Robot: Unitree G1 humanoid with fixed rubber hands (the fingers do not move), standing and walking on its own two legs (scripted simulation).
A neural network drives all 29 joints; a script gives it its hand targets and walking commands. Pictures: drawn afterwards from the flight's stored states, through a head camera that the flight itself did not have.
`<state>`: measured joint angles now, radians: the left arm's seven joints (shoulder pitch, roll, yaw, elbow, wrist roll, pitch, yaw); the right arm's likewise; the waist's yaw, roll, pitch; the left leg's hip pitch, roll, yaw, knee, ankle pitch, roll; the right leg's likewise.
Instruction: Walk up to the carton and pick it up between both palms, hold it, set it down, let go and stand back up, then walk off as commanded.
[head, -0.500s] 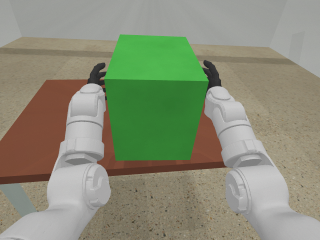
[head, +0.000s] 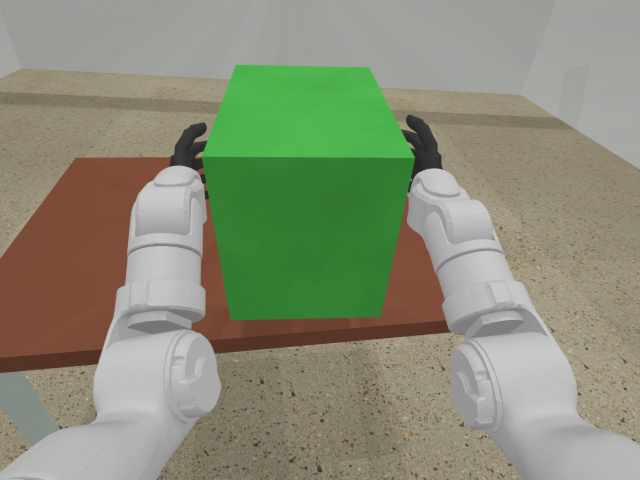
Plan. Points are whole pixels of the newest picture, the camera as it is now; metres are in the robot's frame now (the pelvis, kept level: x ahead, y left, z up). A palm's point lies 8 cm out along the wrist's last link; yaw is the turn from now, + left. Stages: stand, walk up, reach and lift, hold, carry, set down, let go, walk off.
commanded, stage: hold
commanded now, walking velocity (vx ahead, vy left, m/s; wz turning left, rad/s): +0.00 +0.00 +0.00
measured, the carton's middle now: (304, 185) +0.45 +0.00 +0.21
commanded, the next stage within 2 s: none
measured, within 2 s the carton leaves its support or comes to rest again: neither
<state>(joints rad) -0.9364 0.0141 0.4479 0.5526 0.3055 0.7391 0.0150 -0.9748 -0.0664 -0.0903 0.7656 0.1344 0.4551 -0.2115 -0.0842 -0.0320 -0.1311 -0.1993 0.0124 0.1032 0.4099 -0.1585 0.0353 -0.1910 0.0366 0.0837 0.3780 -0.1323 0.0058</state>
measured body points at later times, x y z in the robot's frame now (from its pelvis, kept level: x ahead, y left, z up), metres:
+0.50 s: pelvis +0.00 +0.00 +0.00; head -0.07 +0.02 +0.44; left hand +0.41 +0.15 +0.24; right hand +0.40 -0.14 +0.26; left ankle +0.05 +0.09 -0.74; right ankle +0.05 -0.12 -0.74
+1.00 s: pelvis +0.00 +0.00 +0.00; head -0.07 +0.02 +0.44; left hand +0.40 +0.15 +0.24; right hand +0.40 -0.14 +0.26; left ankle +0.05 +0.09 -0.74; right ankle +0.05 -0.12 -0.74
